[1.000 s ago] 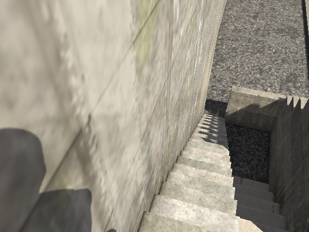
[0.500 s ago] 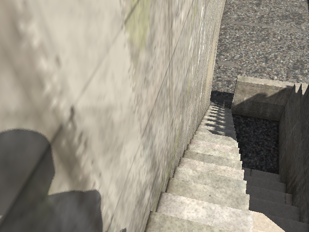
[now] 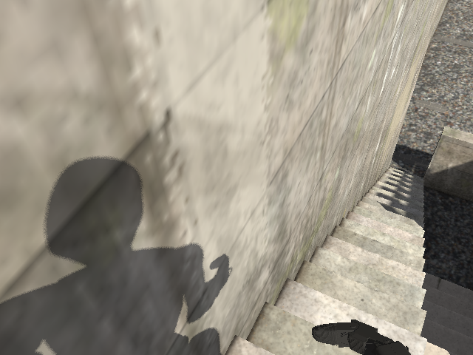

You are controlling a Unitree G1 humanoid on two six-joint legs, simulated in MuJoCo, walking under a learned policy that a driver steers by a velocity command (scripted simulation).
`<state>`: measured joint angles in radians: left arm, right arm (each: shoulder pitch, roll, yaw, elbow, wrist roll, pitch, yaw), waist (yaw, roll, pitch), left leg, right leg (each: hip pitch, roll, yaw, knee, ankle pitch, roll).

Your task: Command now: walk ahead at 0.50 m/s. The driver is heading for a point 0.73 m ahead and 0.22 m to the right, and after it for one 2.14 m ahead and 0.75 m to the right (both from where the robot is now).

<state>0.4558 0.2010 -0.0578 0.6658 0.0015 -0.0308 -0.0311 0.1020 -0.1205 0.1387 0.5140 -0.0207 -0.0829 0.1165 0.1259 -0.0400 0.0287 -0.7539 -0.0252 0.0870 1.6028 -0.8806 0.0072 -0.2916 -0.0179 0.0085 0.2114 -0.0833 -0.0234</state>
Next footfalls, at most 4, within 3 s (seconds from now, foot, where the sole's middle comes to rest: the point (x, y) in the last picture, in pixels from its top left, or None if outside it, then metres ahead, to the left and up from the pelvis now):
none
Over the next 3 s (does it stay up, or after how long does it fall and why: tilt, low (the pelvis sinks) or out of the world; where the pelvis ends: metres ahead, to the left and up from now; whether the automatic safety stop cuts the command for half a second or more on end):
stays up -0.01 0.04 -0.01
